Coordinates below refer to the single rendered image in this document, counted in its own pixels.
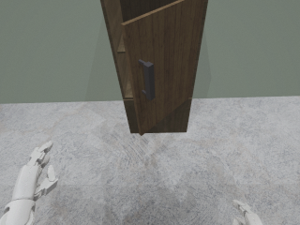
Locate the left robot forearm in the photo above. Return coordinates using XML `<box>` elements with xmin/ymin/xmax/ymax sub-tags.
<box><xmin>0</xmin><ymin>199</ymin><xmax>36</xmax><ymax>225</ymax></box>

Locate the cupboard door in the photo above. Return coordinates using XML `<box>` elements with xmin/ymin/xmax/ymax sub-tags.
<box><xmin>121</xmin><ymin>0</ymin><xmax>204</xmax><ymax>136</ymax></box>

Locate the robot right hand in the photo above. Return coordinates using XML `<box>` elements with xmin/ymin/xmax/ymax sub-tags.
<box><xmin>232</xmin><ymin>200</ymin><xmax>263</xmax><ymax>225</ymax></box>

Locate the robot left hand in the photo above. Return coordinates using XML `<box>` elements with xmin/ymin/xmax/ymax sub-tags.
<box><xmin>11</xmin><ymin>141</ymin><xmax>58</xmax><ymax>202</ymax></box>

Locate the handle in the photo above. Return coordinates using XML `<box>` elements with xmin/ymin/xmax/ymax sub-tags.
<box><xmin>138</xmin><ymin>59</ymin><xmax>156</xmax><ymax>101</ymax></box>

